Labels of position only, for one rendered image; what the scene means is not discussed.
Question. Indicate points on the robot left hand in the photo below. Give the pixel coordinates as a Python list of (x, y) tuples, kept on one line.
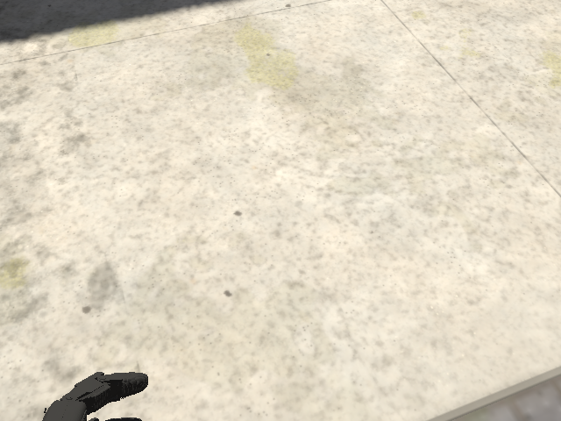
[(92, 393)]

